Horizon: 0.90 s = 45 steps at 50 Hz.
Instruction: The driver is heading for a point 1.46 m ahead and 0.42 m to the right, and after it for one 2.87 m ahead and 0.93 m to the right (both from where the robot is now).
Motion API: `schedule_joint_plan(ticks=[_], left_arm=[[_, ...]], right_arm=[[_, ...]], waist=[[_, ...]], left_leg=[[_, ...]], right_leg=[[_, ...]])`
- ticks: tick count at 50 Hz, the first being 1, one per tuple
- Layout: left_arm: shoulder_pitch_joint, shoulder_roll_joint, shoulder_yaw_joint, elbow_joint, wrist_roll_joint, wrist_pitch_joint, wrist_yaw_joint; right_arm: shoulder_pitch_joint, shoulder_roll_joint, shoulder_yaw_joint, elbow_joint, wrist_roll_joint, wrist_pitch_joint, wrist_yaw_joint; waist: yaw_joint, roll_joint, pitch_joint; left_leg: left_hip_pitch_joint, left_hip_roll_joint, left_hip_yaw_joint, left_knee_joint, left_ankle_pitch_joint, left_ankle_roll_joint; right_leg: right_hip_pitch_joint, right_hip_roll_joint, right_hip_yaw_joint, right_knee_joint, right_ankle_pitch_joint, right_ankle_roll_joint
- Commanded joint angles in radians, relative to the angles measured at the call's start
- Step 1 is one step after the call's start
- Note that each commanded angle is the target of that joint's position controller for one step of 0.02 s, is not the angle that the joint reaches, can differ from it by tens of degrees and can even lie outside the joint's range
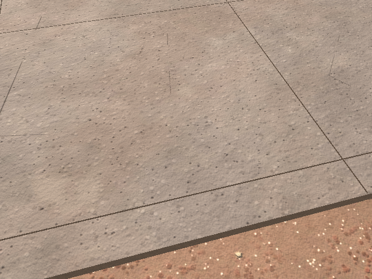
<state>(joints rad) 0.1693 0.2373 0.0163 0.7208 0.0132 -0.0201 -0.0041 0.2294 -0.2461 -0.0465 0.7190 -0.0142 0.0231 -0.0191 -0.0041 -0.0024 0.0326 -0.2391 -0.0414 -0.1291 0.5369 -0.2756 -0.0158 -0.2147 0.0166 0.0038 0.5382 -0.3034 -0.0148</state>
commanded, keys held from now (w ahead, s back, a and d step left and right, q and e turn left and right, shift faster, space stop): no key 0.68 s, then w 0.04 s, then no key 0.28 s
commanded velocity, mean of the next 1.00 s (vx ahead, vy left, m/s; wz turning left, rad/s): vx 0.01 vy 0.00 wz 0.01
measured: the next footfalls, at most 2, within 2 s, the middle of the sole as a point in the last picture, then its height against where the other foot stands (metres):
left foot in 1.38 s outside the picture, level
right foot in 1.86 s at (222, 276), level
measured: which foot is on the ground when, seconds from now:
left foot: down 0.00-1.00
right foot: down 0.00-1.00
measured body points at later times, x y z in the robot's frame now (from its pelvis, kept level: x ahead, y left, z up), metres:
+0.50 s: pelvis +0.01 -0.02 +0.00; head +0.01 -0.02 +0.45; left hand +0.11 +0.24 -0.12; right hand +0.10 -0.28 -0.13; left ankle +0.01 +0.13 -0.73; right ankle -0.01 -0.11 -0.73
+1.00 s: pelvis +0.02 -0.02 +0.01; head +0.03 -0.02 +0.45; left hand +0.07 +0.24 -0.14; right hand +0.06 -0.28 -0.14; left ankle +0.01 +0.13 -0.73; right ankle -0.01 -0.11 -0.73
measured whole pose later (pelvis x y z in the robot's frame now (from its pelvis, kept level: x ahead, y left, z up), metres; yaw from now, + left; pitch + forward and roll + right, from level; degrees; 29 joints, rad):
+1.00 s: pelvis +0.02 -0.02 +0.01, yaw +0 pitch -1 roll +0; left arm 0.23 0.24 0.00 0.99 0.00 -0.02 0.01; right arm 0.24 -0.22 -0.04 1.04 0.00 0.00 -0.05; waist 0.02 0.00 0.04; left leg -0.16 0.00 -0.13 0.45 -0.27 -0.05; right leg -0.14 0.05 0.00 0.46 -0.29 -0.05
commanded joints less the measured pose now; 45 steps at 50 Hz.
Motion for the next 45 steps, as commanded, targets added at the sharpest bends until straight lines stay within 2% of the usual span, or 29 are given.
schedule_joint_plan(ticks=[1,17,34,35,36,37,39,42,45], left_arm=[[-0.018,0.106,0.027,-0.062,-0.002,-0.015,0.000],[0.018,0.105,0.021,0.022,-0.006,-0.024,0.004],[0.048,0.116,0.016,0.151,-0.010,-0.017,0.010],[0.064,0.114,0.015,0.165,-0.011,-0.015,0.013],[0.070,0.127,0.020,0.173,-0.015,-0.011,0.017],[0.047,0.122,0.015,0.172,-0.013,-0.010,0.020],[0.018,0.110,0.008,0.171,-0.005,-0.017,0.022],[0.082,0.127,0.014,0.202,-0.014,-0.024,0.021],[0.105,0.114,0.011,0.222,-0.019,-0.013,0.021]], right_arm=[[-0.017,-0.105,-0.026,-0.062,0.001,-0.014,-0.008],[0.002,-0.090,-0.028,0.009,0.003,-0.005,-0.031],[0.026,-0.091,-0.028,0.169,0.009,-0.011,-0.044],[0.040,-0.080,-0.025,0.186,0.009,-0.011,-0.045],[0.037,-0.075,-0.024,0.194,0.014,-0.011,-0.046],[0.014,-0.064,-0.019,0.190,0.012,-0.014,-0.046],[0.013,-0.066,-0.015,0.203,0.007,-0.026,-0.045],[0.043,-0.098,-0.019,0.244,0.009,-0.041,-0.038],[0.052,-0.085,-0.013,0.272,0.018,-0.036,-0.036]], waist=[[0.007,0.022,-0.056],[0.003,0.002,-0.034],[0.011,-0.003,-0.009],[0.012,-0.015,-0.031],[0.019,-0.038,-0.015],[0.015,-0.059,0.036],[0.003,-0.044,0.076],[0.022,0.030,0.000],[0.025,0.023,-0.040]], left_leg=[[0.025,0.061,-0.059,-0.069,0.201,0.021],[0.070,0.058,-0.045,-0.074,0.232,0.001],[0.073,0.058,-0.024,-0.114,0.216,-0.022],[0.078,0.042,-0.003,-0.108,0.140,-0.021],[0.046,0.017,0.030,-0.074,0.027,-0.018],[0.013,0.025,0.028,-0.068,0.019,-0.018],[0.024,0.053,0.001,-0.101,0.113,-0.018],[0.059,0.057,-0.009,-0.110,0.293,-0.018],[0.073,0.054,-0.002,-0.108,0.326,-0.009]], right_leg=[[0.002,-0.069,0.070,-0.092,0.143,-0.025],[-0.013,-0.067,0.078,-0.130,0.149,-0.031],[0.019,-0.070,0.095,-0.185,0.161,-0.049],[0.031,-0.066,0.098,-0.204,0.050,-0.054],[0.027,-0.071,0.122,-0.235,-0.131,-0.071],[-0.017,-0.100,0.167,-0.269,-0.206,-0.086],[-0.053,-0.101,0.165,-0.270,-0.119,-0.083],[0.050,-0.045,0.074,-0.167,0.228,-0.052],[0.100,-0.037,0.053,-0.133,0.362,-0.044]])
Velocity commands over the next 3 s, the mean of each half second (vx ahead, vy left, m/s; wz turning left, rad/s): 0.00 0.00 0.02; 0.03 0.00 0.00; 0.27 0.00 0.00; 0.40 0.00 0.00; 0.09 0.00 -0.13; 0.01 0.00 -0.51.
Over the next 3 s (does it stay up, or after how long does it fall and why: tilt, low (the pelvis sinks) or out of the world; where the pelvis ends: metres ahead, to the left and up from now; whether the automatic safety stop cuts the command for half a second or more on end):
stays up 0.49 -0.02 0.01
